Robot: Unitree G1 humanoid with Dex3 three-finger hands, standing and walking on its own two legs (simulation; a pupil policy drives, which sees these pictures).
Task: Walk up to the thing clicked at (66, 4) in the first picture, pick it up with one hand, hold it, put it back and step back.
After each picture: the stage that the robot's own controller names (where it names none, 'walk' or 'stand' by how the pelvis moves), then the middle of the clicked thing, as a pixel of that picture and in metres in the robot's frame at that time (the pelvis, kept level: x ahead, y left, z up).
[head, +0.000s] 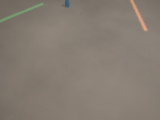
stand; (67, 3) +2.31 +0.30 -0.72
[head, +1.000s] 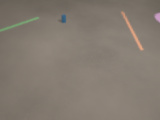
walk; (63, 18) +2.17 +0.27 -0.71
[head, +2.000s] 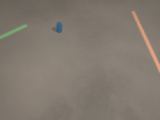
walk; (59, 27) +1.52 +0.25 -0.71
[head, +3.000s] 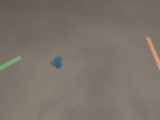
walk; (58, 62) +1.00 +0.22 -0.72
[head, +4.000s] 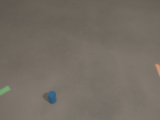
walk; (52, 97) +0.64 +0.22 -0.72
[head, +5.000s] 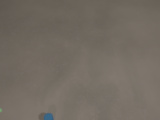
walk; (49, 119) +0.42 +0.22 -0.71
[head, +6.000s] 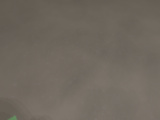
stand; out of the picture +0.35 +0.20 -0.72
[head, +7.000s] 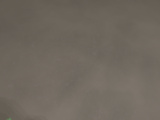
stand; out of the picture +0.33 +0.20 -0.72
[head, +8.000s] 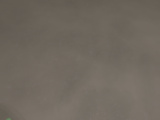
stand; out of the picture +0.36 +0.21 -0.73
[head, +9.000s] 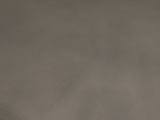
stand; out of the picture +0.34 +0.22 -0.73
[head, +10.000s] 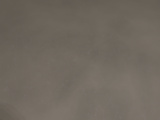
stand; out of the picture +0.34 +0.22 -0.73
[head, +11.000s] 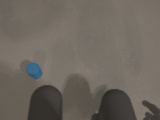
go down; (34, 71) +0.40 +0.23 -0.40
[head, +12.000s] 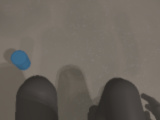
go down; (21, 60) +0.41 +0.26 -0.31
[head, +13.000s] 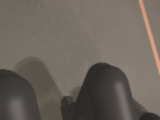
close in; out of the picture +0.39 +0.30 -0.23
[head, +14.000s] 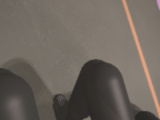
close; out of the picture +0.38 +0.31 -0.22
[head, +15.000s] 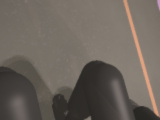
lift; out of the picture +0.36 +0.30 -0.22
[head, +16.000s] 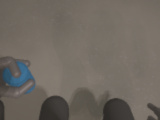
lift; (21, 79) +0.32 +0.22 -0.01
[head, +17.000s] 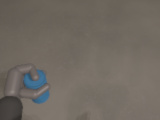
hold; (37, 87) +0.32 +0.17 +0.00
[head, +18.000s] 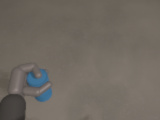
hold; (40, 86) +0.34 +0.17 -0.01
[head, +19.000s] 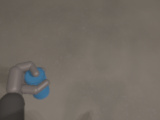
crouch; (38, 84) +0.35 +0.17 -0.04
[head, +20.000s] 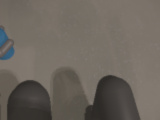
lower; (0, 45) +0.45 +0.25 -0.11
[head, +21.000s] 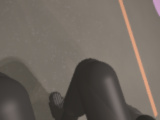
lower; out of the picture +0.40 +0.31 -0.22
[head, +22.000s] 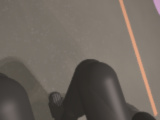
lower; out of the picture +0.39 +0.32 -0.22
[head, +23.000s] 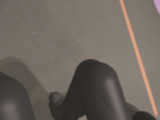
lower; out of the picture +0.39 +0.32 -0.22
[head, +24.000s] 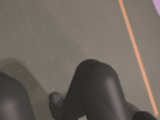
lower; out of the picture +0.39 +0.32 -0.22
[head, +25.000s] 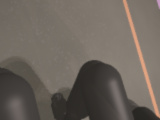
open; out of the picture +0.38 +0.31 -0.22
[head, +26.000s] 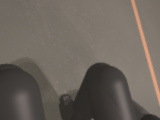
stand; out of the picture +0.38 +0.30 -0.22
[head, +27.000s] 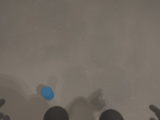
walk; (47, 93) +0.39 +0.22 -0.53
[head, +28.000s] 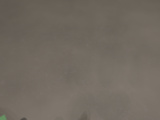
stand; out of the picture +0.36 +0.20 -0.66
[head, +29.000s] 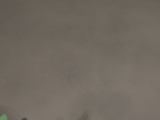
stand; out of the picture +0.35 +0.20 -0.67
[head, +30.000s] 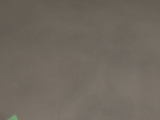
stand; out of the picture +0.39 +0.18 -0.72
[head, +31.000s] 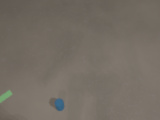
walk; (59, 104) +0.44 +0.15 -0.70
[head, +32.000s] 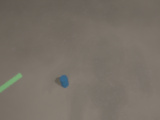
walk; (64, 81) +0.66 +0.21 -0.70
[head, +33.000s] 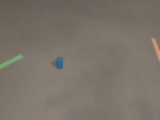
stand; (59, 63) +0.97 +0.22 -0.70
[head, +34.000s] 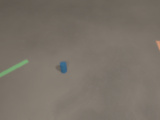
stand; (63, 67) +0.97 +0.23 -0.72
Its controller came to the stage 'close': yes
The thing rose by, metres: 0.70
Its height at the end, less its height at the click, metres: +0.00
